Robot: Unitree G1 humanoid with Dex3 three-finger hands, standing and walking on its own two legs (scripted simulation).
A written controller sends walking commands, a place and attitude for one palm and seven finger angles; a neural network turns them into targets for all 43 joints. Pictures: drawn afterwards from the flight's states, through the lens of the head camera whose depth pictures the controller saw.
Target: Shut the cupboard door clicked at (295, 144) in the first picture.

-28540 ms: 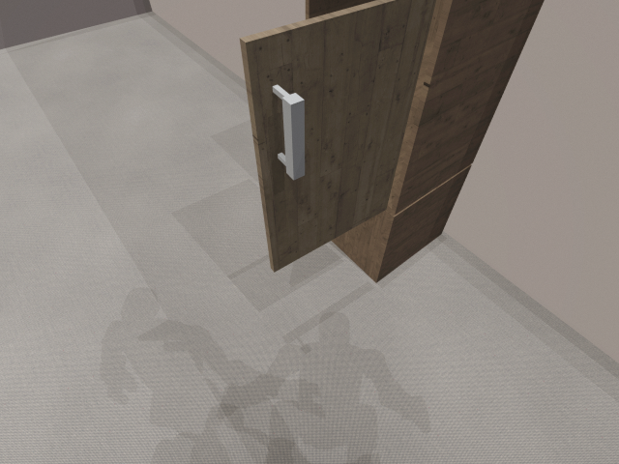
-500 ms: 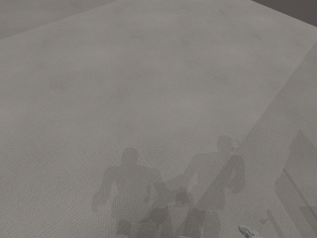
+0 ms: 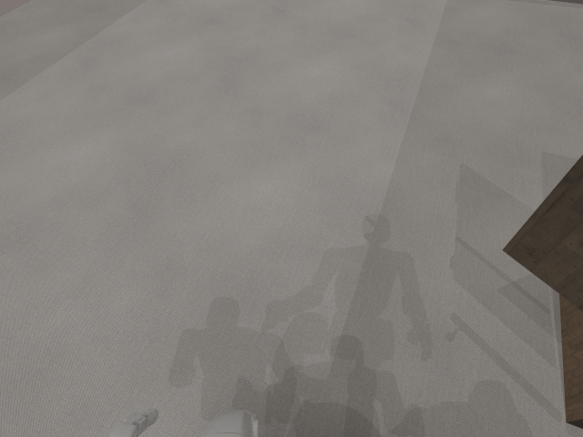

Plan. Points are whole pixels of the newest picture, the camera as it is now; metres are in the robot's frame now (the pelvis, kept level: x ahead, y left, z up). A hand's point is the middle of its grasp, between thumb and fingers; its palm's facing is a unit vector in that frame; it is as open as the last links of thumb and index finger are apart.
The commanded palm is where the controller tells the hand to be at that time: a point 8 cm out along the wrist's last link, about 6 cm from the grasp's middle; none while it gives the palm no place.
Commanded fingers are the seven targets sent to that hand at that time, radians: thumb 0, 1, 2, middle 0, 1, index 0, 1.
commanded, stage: turn to face it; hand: left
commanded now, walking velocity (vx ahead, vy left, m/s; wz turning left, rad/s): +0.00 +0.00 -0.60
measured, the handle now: out of the picture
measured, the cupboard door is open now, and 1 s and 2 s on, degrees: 58 58 58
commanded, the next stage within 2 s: take the last steps up to it in 1.38 s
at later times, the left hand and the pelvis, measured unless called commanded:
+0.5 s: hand (163, 414) +0.17 +0.22 -0.16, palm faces -0.25 -0.95 -0.21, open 7.4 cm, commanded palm none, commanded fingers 0.00 0.90 0.90 -0.20 -0.30 -0.20 -0.30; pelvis +0.02 +0.04 +0.01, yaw -17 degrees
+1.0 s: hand (222, 384) +0.22 +0.14 -0.16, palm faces -0.53 -0.82 -0.22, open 7.4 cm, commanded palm none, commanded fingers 0.00 0.90 0.90 -0.20 -0.30 -0.20 -0.30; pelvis +0.04 +0.02 +0.00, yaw -34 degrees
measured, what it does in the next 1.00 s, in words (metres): steps on the spot, turning right: left foot, then right foot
